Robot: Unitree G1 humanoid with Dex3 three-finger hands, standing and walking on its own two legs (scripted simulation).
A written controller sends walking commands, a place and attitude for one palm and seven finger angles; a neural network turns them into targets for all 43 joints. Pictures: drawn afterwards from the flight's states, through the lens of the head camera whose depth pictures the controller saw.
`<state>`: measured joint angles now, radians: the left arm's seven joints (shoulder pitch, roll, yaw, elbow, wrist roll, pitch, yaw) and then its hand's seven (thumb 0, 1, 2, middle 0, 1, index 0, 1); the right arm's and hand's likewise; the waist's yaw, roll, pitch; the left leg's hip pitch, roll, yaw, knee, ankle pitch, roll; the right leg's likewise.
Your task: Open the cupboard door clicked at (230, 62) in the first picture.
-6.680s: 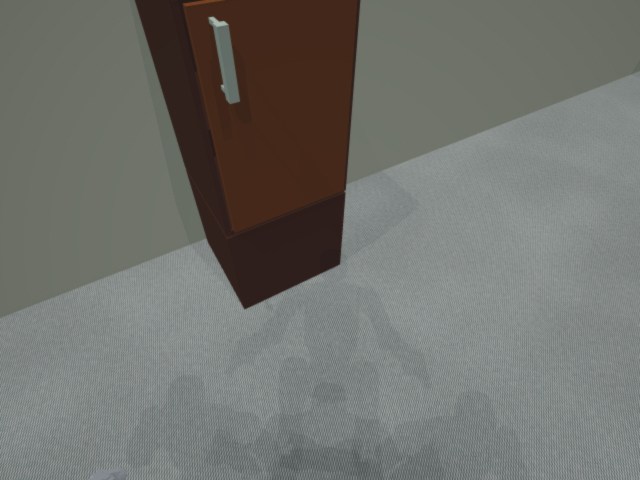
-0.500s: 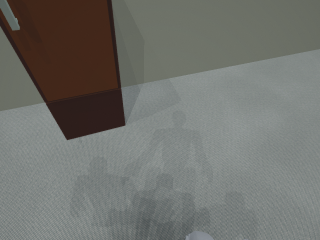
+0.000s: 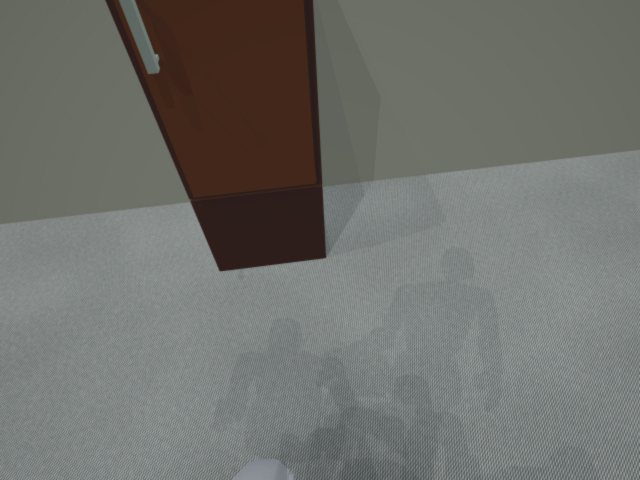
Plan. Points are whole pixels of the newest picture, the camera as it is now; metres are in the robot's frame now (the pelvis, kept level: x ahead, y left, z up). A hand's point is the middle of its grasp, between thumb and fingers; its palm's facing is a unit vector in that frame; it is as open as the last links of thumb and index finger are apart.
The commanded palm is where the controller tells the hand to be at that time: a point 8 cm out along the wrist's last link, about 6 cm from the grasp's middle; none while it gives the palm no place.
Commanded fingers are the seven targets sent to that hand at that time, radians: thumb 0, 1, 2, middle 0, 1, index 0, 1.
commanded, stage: turn to face it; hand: left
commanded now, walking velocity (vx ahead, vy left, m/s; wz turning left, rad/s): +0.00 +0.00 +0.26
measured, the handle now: (142, 31) +0.90 +0.40 +0.15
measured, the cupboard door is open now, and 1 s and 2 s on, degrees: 0 0 0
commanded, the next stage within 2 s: take the last steps up to it in 0.02 s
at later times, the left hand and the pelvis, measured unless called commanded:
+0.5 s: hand out of the picture +0.05 +0.25 -0.16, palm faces +0.14 -0.97 -0.20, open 7.4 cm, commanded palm none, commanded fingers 0.00 0.90 0.90 -0.20 -0.30 -0.20 -0.30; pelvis +0.03 +0.05 +0.01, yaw +6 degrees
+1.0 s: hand out of the picture +0.07 +0.21 -0.17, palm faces +0.28 -0.95 -0.14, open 7.4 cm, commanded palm none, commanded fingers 0.00 0.90 0.90 -0.20 -0.30 -0.20 -0.30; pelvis +0.16 +0.07 +0.00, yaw +9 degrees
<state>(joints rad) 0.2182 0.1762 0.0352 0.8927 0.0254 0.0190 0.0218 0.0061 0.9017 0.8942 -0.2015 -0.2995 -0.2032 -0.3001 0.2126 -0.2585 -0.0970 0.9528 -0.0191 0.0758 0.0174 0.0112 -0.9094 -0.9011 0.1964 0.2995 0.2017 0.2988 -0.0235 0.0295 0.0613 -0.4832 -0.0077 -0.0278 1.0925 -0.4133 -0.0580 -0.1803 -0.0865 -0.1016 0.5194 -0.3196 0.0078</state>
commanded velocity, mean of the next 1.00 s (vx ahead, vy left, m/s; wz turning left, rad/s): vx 0.27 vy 0.02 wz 0.07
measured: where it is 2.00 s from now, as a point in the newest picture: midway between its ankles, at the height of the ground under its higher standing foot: (295, 417)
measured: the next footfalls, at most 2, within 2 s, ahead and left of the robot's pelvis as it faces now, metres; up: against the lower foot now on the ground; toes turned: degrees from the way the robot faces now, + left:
left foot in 0.18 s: +0.03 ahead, +0.15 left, +0.00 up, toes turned +7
right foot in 0.62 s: +0.16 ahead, -0.07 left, +0.00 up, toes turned -1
